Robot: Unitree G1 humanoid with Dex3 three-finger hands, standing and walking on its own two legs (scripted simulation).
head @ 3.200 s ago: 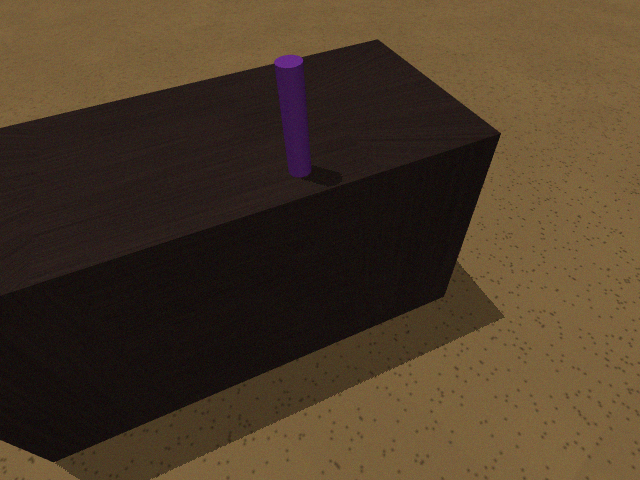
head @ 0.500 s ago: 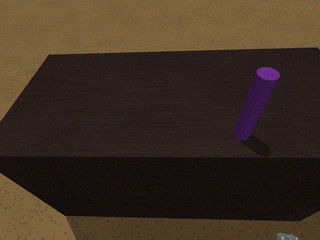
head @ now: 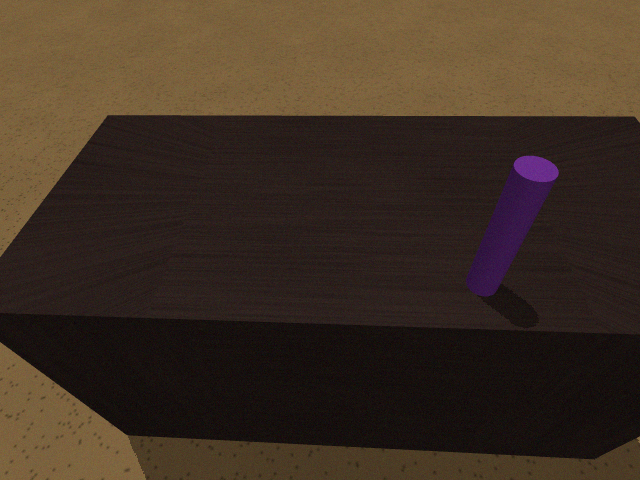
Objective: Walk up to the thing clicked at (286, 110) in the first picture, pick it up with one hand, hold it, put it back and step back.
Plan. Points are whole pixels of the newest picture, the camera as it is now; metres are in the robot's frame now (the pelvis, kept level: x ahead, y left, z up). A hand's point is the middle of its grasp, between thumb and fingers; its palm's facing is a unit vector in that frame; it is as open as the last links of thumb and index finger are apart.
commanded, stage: walk up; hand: right
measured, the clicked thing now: (504, 235) +0.44 -0.24 +0.04
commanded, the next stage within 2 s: stand in 0.52 s
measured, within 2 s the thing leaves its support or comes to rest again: neither
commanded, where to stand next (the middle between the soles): +0.06 +0.00 m, yaw -4 degrees
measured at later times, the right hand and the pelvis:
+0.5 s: hand out of the picture +0.09 -0.26 -0.16, palm faces -0.03 +0.94 -0.33, open 7.4 cm; pelvis +0.01 +0.00 +0.00, yaw +1 degrees
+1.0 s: hand out of the picture +0.10 -0.26 -0.15, palm faces -0.02 +0.94 -0.33, open 7.4 cm; pelvis +0.02 -0.01 +0.00, yaw -1 degrees
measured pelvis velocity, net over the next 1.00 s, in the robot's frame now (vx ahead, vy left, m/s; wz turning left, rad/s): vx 0.02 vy -0.01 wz -0.02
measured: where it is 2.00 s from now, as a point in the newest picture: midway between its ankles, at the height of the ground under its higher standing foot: outside the picture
